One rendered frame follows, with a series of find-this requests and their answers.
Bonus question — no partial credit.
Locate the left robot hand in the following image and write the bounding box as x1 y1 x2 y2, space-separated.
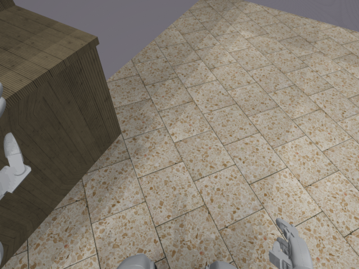
0 83 31 200

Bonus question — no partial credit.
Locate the robot left thigh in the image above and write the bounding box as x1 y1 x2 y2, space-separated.
116 254 155 269

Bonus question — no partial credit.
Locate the right robot hand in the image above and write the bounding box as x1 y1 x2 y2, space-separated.
269 218 314 269

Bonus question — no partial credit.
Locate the counter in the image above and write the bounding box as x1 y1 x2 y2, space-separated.
0 0 122 269

